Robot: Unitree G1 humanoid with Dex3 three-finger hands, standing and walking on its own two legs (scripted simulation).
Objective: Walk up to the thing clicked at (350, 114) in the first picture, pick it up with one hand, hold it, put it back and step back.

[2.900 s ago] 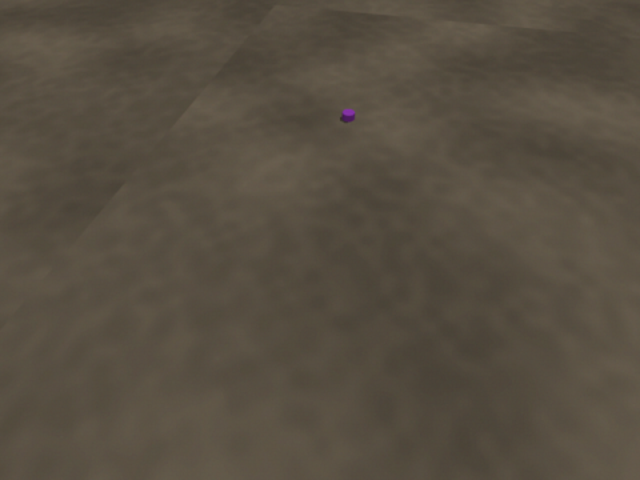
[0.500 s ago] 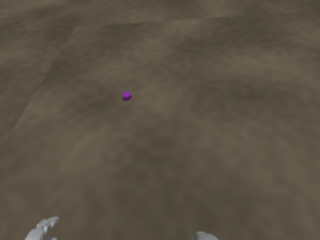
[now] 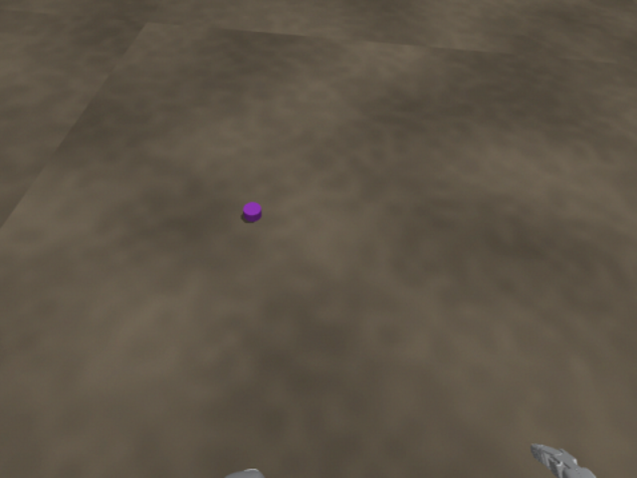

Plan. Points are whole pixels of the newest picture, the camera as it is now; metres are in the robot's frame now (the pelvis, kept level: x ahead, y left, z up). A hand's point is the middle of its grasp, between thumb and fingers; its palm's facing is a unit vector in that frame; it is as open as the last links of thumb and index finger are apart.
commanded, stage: walk up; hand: left
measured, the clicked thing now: (252, 211) +1.14 +0.23 -0.74
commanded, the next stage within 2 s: none
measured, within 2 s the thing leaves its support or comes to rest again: neither
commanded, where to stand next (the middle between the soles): +0.81 +0.00 m, yaw -1 degrees
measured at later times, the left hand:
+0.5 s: hand (183, 334) +0.33 +0.21 -0.11, palm faces -0.02 -0.92 -0.40, open 7.4 cm
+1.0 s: hand (162, 298) +0.42 +0.27 -0.16, palm faces +0.01 -0.94 -0.34, open 7.4 cm
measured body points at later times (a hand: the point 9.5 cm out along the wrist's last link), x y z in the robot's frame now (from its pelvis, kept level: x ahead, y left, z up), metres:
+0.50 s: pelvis +0.22 -0.05 +0.00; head +0.24 -0.09 +0.45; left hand +0.33 +0.26 -0.08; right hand +0.27 -0.36 -0.14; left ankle +0.14 +0.10 -0.64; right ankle +0.29 -0.14 -0.73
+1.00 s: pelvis +0.42 +0.00 +0.00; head +0.44 +0.03 +0.45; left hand +0.42 +0.32 -0.13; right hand +0.53 -0.31 -0.10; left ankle +0.49 +0.11 -0.73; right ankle +0.32 -0.13 -0.67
